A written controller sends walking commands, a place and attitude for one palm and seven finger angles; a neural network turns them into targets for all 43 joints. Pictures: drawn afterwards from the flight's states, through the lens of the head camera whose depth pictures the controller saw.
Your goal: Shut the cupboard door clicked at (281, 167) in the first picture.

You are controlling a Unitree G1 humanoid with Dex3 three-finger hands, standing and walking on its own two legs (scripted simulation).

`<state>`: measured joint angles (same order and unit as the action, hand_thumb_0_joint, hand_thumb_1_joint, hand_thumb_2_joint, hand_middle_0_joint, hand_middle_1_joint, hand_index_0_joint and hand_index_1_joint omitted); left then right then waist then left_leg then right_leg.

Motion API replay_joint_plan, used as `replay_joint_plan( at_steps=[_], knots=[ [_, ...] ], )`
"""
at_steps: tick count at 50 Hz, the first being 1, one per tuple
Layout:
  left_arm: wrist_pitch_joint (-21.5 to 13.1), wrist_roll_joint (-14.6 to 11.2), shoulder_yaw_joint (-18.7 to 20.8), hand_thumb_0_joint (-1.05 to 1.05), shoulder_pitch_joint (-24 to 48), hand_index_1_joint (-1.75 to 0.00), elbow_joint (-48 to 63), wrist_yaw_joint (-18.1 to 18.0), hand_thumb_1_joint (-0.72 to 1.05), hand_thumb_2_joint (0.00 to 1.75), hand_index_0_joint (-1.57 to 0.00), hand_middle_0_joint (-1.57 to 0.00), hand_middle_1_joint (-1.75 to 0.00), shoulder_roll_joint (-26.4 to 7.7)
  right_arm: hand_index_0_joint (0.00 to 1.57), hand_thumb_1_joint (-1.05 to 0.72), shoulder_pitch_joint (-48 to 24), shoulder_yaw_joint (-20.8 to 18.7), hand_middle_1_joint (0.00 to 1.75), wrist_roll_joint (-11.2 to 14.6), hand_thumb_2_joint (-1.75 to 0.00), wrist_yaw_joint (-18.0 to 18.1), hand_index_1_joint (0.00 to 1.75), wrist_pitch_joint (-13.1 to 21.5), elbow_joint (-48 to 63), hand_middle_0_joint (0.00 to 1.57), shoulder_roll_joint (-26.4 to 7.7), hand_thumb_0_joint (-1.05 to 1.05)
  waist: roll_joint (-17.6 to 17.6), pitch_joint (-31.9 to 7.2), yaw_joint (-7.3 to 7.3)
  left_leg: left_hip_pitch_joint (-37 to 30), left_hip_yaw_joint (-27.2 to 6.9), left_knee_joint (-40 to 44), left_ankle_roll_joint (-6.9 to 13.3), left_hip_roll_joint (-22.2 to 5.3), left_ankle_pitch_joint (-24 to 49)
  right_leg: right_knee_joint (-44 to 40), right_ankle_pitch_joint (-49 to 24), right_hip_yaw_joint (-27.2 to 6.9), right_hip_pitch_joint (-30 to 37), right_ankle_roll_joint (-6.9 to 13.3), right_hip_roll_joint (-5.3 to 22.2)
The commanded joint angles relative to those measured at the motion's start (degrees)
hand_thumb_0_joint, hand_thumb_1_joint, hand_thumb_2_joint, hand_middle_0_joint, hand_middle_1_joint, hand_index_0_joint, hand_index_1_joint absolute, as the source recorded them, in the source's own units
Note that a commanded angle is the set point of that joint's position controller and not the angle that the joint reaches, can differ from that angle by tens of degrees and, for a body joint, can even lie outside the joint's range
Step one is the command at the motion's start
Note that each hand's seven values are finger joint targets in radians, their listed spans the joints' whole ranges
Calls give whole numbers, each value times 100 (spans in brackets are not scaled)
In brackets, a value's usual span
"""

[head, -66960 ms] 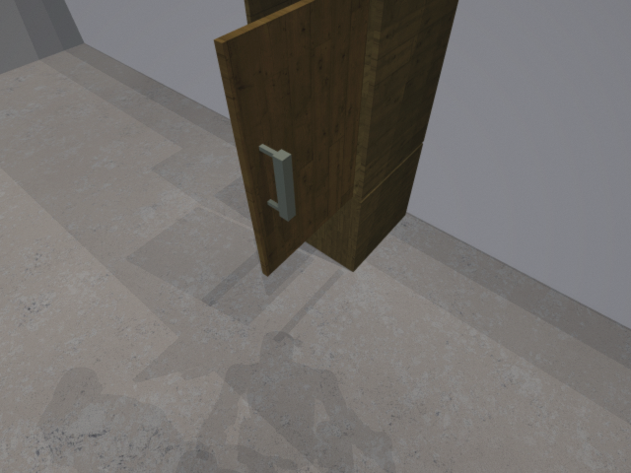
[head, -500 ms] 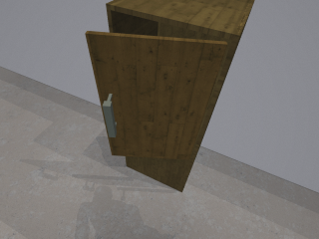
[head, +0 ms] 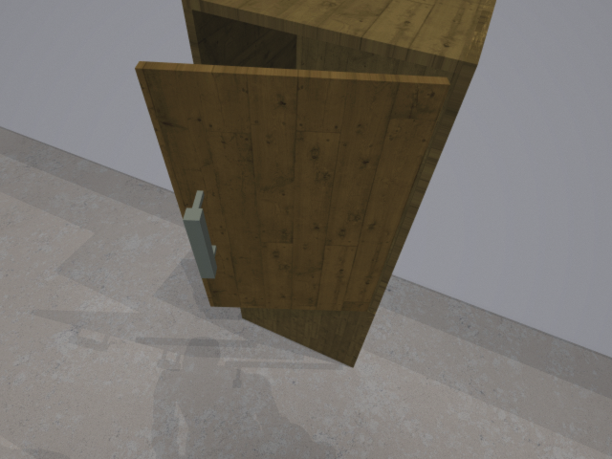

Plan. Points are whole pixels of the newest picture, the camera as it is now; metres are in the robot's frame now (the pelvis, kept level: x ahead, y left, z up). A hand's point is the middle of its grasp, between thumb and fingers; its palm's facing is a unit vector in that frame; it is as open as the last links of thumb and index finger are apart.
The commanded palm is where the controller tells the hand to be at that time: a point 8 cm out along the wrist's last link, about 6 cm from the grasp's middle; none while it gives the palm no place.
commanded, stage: come to a stop and stand still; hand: left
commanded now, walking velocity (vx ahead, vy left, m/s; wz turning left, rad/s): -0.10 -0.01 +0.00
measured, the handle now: (204, 236) +0.46 +0.20 -0.03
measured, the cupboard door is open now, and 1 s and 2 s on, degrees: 23 23 23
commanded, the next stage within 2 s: look again from close up in 1.76 s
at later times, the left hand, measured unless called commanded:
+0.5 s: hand out of the picture -0.02 +0.19 -0.16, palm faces +0.02 -0.96 -0.27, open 7.4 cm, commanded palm none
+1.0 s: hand out of the picture -0.23 +0.16 -0.19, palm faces +0.09 -0.98 -0.16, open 7.4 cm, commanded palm none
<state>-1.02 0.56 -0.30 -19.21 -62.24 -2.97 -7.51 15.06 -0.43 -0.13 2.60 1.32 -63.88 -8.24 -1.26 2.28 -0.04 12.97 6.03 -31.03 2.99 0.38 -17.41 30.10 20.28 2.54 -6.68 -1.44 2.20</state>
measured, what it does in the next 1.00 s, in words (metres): walks backwards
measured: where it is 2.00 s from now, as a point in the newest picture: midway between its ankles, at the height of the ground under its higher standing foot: outside the picture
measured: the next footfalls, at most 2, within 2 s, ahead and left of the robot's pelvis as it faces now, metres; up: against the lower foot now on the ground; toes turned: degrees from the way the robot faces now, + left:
left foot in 1.04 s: -0.08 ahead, +0.09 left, +0.00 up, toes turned +2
right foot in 1.32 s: -0.21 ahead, -0.10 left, +0.00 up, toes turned -3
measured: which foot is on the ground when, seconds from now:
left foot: down 0.00-0.90, up 0.92-1.00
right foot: down 0.00-1.00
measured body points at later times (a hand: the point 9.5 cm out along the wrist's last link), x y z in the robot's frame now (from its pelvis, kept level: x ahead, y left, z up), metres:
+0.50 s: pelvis -0.09 -0.01 -0.01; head -0.12 -0.02 +0.44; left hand -0.02 +0.24 -0.14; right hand -0.03 -0.26 -0.15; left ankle -0.02 +0.08 -0.73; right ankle -0.08 -0.13 -0.74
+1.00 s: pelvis -0.16 +0.01 -0.01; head -0.17 +0.02 +0.44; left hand -0.23 +0.22 -0.17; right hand -0.14 -0.22 -0.16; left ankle -0.10 +0.08 -0.72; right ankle -0.08 -0.13 -0.74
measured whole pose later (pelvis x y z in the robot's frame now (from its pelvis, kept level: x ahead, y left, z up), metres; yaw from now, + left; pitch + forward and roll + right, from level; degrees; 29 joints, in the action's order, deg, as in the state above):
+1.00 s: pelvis -0.16 +0.01 -0.01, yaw +1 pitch -4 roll -2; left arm 3.8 1.5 1.6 -25.6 -61.6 -2.0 -7.6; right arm 17.0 -3.5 -0.5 0.6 -2.4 -59.4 -7.8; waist -0.3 1.3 0.0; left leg 21.4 2.9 -42.3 0.6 0.6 -18.9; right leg 30.3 10.0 3.1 -16.7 0.1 1.5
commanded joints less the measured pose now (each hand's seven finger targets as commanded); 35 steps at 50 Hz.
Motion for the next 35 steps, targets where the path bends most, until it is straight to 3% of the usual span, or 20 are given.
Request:
replay_joint_plan(
  at_steps=[1,3,6,7,8,9,10,11,12,14,15,16,17,19,21,24,27,29,32,35],
  knots=[
    [11,12,179,0,-572,-30,267,-63,90,90,-20,-20,-30,-674,20,-90,436,-160,30,-10,-90,53,30,37,236,20,-651,0,93,-533,-1,-782,-528,172,57,-736,4479,76,-3660,-229,-192,172,451],
    [34,16,187,0,-448,-30,372,-60,90,90,-20,-20,-30,-606,20,-90,376,-188,30,-24,-90,46,30,34,281,20,-673,0,171,-564,5,-892,-617,254,117,-829,4537,-12,-2988,-220,-288,157,373],
    [51,22,190,0,-331,-30,402,-28,90,90,-20,-20,-30,-635,20,-90,200,-172,30,-35,-90,19,30,18,340,20,-631,0,163,-447,56,-596,-656,423,85,-792,3505,-306,-2612,-343,-187,206,407],
    [5,126,158,0,-99,-30,911,-6,90,90,-20,-20,-30,-1673,20,-90,66,-231,30,-80,-90,-41,30,87,952,20,-1415,0,346,297,-22,-391,-1002,704,-134,-663,3572,-292,-1952,-162,-556,224,248],
    [60,121,278,0,21,-30,1019,-13,90,90,-20,-20,-30,-1185,20,-90,67,-381,30,-106,-90,-37,30,158,1072,20,-1358,0,1071,-402,-70,-644,-1144,374,-152,-936,4055,241,-1203,-185,-814,266,209],
    [67,97,233,0,9,-30,956,-26,90,90,-20,-20,-30,-980,20,-90,176,-362,30,-138,-90,8,30,123,973,20,-1171,0,1462,-847,-70,-987,-1261,334,-5,-1095,4662,342,-729,-164,-905,325,42],
    [86,62,160,0,-97,-30,1012,-16,90,90,-20,-20,-30,-917,20,-90,276,-316,30,-119,-90,22,30,78,1029,20,-1086,0,1407,-998,-57,-1158,-1275,233,143,-1123,4812,229,-508,-192,-934,321,48],
    [104,62,187,0,-142,-30,1057,17,90,90,-20,-20,-30,-912,20,-90,269,-331,30,-123,-90,19,30,34,1119,20,-1103,0,1148,-1024,-62,-1044,-1237,176,187,-1132,4327,27,-578,-145,-917,318,42],
    [64,64,190,0,-167,-30,1053,50,90,90,-20,-20,-30,-965,20,-90,68,-307,30,-129,-90,-4,30,31,1217,20,-1115,0,638,-1016,40,-839,-1154,-18,204,-1013,3791,-325,-1155,-193,-678,336,90],
    [79,80,284,0,25,-30,1175,71,90,90,-20,-20,-30,-1216,20,-90,-33,-324,30,-114,-90,-48,30,-15,1370,20,-1007,0,-513,-574,-26,147,-705,-162,-44,-545,1676,-465,-2029,-712,-450,484,590],
    [84,73,293,0,210,-30,1250,75,90,90,-20,-20,-30,-1282,20,-90,-36,-311,30,-122,-90,-64,30,-49,1390,20,-957,0,-842,-324,-80,393,-559,-85,-116,-376,842,-540,-1851,-852,-561,597,759],
    [84,69,293,0,392,-30,1334,74,90,90,-20,-20,-30,-1327,20,-90,-39,-318,30,-133,-90,-82,30,-80,1381,20,-956,0,-942,-95,-127,415,-507,-61,-148,-294,391,-691,-1260,-938,-849,698,829],
    [72,74,251,0,426,-30,1365,69,90,90,-20,-20,-30,-1256,20,-90,-52,-272,30,-145,-90,-117,30,-97,1372,20,-861,0,-769,45,-121,316,-482,13,-152,-284,370,-778,-987,-997,-1063,734,828],
    [107,67,253,0,521,-30,1424,78,90,90,-20,-20,-30,-1310,20,-90,4,-282,30,-142,-90,-159,30,-137,1326,20,-885,0,-449,280,-165,89,-541,15,-163,-323,199,-993,248,-930,-1634,674,760],
    [139,79,267,0,624,-30,1461,88,90,90,-20,-20,-30,-1401,20,-90,54,-303,30,-140,-90,-185,30,-186,1303,20,-969,0,-307,537,-204,88,-620,-14,-171,-361,-167,-1165,1155,-916,-2112,640,693],
    [199,92,252,0,483,-30,1448,92,90,90,-20,-20,-30,-1311,20,-90,218,-263,30,-160,-90,-215,30,-227,1257,20,-906,0,-112,725,-164,393,-769,252,-134,-405,-688,-1132,1641,-787,-2249,539,528],
    [211,92,244,0,295,-30,1396,97,90,90,-20,-20,-30,-1249,20,-90,290,-235,30,-163,-90,-221,30,-232,1227,20,-876,0,-9,707,-111,692,-927,577,-88,-469,-1001,-1019,1651,-702,-2044,474,382],
    [213,87,248,0,92,-30,1320,112,90,90,-20,-20,-30,-1187,20,-90,265,-233,30,-169,-90,-217,30,-213,1197,20,-920,0,288,615,-34,966,-1096,946,-61,-542,-1316,-812,1430,-557,-1744,393,243],
    [206,92,238,0,-279,-30,1157,127,90,90,-20,-20,-30,-1006,20,-90,219,-253,30,-154,-90,-201,30,-192,1134,20,-954,0,636,281,91,1239,-1346,1527,-3,-718,-1725,-409,804,-213,-1017,318,7],
    [216,93,224,0,-723,-30,902,151,90,90,-20,-20,-30,-749,20,-90,132,-295,30,-134,-90,-172,30,-204,1051,20,-985,0,790,-72,190,1267,-1384,1828,11,-808,-1866,-53,369,15,-542,301,-114]
  ],
)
